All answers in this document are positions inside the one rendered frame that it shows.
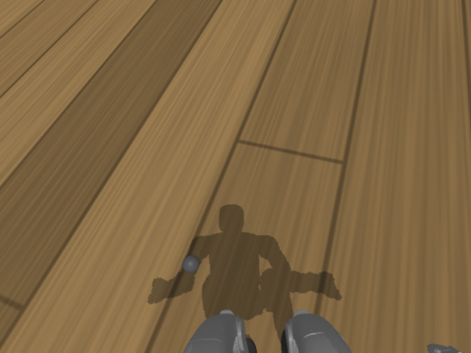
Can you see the ball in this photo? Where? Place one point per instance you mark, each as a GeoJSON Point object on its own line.
{"type": "Point", "coordinates": [190, 263]}

